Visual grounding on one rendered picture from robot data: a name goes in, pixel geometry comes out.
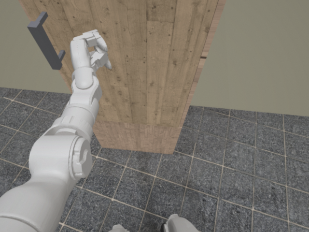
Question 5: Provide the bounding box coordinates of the cupboard door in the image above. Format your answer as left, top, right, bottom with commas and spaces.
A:
21, 0, 218, 128

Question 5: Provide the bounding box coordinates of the left robot forearm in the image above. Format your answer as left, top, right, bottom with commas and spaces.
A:
28, 67, 102, 173

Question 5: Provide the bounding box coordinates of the left robot shin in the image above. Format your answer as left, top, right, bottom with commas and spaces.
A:
112, 224, 124, 229

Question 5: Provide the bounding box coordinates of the robot left upper arm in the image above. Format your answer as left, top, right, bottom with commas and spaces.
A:
0, 135, 93, 232

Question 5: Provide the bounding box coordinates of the right robot shin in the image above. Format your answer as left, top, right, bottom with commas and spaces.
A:
167, 214, 179, 222

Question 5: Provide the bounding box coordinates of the robot left hand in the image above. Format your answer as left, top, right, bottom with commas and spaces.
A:
70, 29, 112, 72

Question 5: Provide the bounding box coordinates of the robot shin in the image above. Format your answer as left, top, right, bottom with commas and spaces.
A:
167, 214, 179, 222
112, 224, 124, 229

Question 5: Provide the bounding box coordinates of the handle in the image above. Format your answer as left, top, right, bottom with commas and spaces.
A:
27, 12, 66, 70

